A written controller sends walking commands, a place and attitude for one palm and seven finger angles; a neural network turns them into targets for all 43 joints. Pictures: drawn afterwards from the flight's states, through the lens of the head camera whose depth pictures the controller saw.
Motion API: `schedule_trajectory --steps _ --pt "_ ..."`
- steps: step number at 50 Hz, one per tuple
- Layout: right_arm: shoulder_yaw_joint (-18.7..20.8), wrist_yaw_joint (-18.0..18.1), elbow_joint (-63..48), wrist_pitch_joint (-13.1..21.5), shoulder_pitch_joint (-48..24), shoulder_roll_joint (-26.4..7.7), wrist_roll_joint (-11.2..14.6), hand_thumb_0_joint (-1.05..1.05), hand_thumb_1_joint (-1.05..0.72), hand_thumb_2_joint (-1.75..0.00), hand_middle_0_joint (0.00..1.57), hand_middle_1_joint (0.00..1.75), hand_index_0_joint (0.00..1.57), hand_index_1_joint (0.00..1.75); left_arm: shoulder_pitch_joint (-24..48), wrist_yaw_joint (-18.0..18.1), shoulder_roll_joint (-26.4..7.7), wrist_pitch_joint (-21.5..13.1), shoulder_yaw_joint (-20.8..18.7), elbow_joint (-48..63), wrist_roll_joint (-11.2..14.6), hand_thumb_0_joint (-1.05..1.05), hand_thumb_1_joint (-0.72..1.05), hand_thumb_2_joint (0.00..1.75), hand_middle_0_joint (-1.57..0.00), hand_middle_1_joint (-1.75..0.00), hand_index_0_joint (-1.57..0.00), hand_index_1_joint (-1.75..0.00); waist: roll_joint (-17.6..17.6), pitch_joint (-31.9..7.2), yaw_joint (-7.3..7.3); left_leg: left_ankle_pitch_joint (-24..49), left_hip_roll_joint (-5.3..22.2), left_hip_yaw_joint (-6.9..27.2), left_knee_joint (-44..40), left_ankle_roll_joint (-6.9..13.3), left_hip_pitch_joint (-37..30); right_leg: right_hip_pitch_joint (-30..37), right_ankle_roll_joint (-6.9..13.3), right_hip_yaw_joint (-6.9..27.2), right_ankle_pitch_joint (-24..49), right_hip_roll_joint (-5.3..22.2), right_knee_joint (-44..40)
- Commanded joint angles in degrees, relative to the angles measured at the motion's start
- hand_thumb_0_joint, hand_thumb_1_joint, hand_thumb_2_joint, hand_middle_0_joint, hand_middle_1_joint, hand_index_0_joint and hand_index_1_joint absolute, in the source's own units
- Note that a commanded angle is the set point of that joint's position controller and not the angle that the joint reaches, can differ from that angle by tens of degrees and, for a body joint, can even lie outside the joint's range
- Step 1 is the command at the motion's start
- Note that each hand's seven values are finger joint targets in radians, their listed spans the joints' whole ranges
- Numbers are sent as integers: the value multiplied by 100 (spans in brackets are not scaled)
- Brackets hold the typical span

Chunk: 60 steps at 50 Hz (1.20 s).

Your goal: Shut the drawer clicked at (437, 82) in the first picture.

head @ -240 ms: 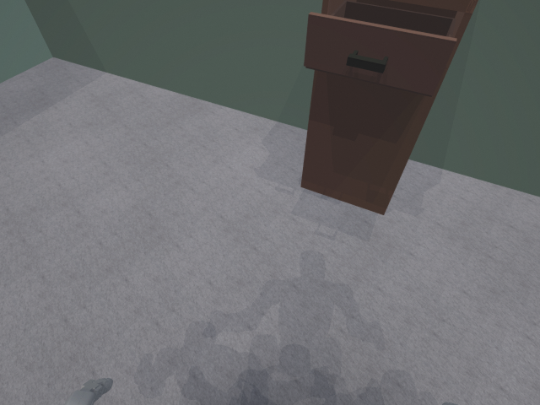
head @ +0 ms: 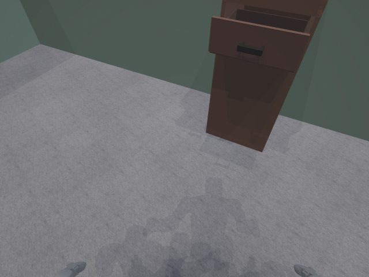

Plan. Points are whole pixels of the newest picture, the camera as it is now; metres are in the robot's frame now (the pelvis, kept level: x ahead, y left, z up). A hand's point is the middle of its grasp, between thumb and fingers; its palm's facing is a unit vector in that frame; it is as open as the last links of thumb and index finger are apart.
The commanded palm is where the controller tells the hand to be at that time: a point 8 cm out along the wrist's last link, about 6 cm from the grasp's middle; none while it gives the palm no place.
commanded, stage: stand and wait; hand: left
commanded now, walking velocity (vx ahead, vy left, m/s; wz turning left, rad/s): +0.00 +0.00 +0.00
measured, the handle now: (251, 47) +0.95 -0.21 +0.06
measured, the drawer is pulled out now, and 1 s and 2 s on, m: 0.20 0.20 0.20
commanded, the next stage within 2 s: look at it before walking up in 0.58 s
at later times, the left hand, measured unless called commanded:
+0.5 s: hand out of the picture +0.05 +0.23 -0.15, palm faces -0.02 -0.94 -0.34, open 7.4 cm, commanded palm none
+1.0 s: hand out of the picture +0.05 +0.22 -0.15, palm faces -0.02 -0.94 -0.33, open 7.3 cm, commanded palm none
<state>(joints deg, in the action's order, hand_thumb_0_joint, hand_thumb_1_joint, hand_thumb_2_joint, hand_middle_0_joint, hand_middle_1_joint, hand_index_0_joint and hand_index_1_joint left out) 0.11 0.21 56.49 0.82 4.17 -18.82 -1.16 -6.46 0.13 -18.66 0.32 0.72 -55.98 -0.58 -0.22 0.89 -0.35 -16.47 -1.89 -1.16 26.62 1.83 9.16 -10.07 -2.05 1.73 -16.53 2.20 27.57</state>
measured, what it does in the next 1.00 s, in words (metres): stands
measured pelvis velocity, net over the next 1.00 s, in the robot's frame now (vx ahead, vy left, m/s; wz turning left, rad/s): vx -0.03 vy -0.02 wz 0.00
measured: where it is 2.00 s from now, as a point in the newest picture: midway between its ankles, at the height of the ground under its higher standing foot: outside the picture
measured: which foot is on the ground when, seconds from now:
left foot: down 0.00-1.00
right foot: down 0.00-1.00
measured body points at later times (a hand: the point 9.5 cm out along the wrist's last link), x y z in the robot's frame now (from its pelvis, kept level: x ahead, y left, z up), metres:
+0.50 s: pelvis -0.02 -0.01 +0.01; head -0.01 -0.02 +0.46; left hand +0.06 +0.28 -0.12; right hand +0.06 -0.31 -0.13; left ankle -0.02 +0.10 -0.74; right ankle -0.02 -0.14 -0.74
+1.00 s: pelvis -0.03 -0.02 +0.01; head -0.02 -0.03 +0.46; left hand +0.05 +0.27 -0.12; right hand +0.05 -0.32 -0.13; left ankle -0.02 +0.10 -0.74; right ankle -0.02 -0.14 -0.74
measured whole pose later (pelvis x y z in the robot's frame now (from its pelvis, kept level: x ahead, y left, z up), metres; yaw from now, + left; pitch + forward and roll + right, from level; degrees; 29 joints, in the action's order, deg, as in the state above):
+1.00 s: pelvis -0.03 -0.02 +0.01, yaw +0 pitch -2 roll +0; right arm 0.2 0.1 64.1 0.8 7.3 -19.7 -0.8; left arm -7.6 -0.2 -18.8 -0.4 0.2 -61.9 -0.6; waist 0.4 2.0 0.1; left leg -10.9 0.2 -0.3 20.7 -0.4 8.2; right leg -9.2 -0.1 0.8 -11.3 0.2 22.1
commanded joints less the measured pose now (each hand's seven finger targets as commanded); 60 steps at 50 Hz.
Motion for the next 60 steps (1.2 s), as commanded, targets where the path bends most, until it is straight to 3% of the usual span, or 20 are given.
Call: schedule_trajectory --steps 1,6,14,31,60 --pt "287 70 -303 134 -246 -1209 33 0 -90 -90 20 30 20 30 182 87 -1229 -130 -285 316 -11 0 90 90 -20 -30 -20 -30 48 -518 48 1928 788 579 -437 84 -218 173 363 260 1671 407 -274" --pt "279 75 -186 134 -241 -1202 47 0 -90 -90 20 30 20 30 120 88 -1229 -149 -289 212 -4 0 90 90 -20 -30 -20 -30 -11 -594 42 1920 807 575 -464 68 -317 250 374 292 1782 449 -360" --pt "251 62 22 117 -189 -1224 62 0 -90 -90 20 30 20 30 117 69 -1256 -150 -279 16 -1 0 90 90 -20 -30 -20 -30 -6 -375 38 1315 815 629 -684 44 -174 201 376 366 1290 450 -598" --pt "218 45 338 128 -41 -1247 64 0 -90 -90 20 30 20 30 135 57 -1262 -172 -269 -219 -5 0 90 90 -20 -30 -20 -30 -86 -175 32 893 836 691 -929 -3 -109 58 384 490 784 444 -887" --pt "199 52 407 132 12 -1208 76 0 -90 -90 20 30 20 30 54 54 -1244 -202 -273 -289 -5 0 90 90 -20 -30 -20 -30 3 -311 30 1183 872 661 -904 -46 -235 167 394 493 1124 474 -959"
